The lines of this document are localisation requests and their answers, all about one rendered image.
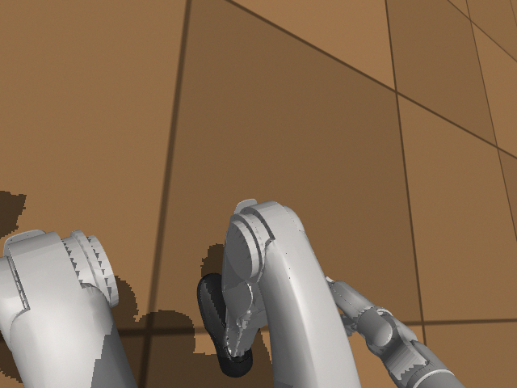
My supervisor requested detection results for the right robot hand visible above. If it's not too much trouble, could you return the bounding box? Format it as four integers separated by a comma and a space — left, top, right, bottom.
325, 276, 376, 337

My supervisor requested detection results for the right robot foot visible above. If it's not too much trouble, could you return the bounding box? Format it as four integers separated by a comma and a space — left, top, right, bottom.
197, 273, 253, 377

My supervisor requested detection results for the right robot arm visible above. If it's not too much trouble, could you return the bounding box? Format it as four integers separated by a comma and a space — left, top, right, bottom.
356, 306, 466, 388

